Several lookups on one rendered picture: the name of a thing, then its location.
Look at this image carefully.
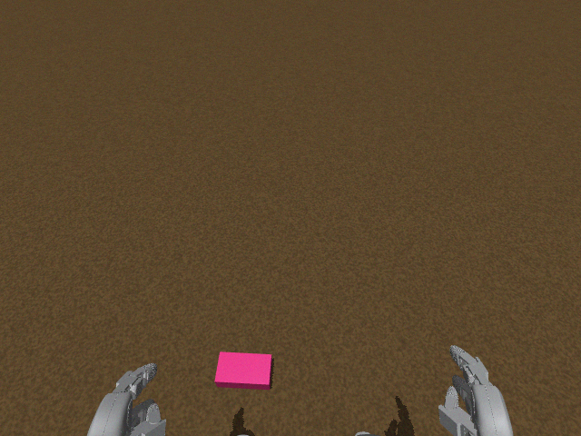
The carton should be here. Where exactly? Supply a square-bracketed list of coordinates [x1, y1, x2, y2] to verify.
[214, 352, 272, 390]

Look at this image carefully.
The right robot hand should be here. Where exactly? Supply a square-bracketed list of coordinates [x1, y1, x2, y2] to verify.
[438, 345, 514, 436]

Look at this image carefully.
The left robot hand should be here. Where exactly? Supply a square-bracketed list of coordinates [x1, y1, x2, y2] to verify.
[87, 363, 166, 436]

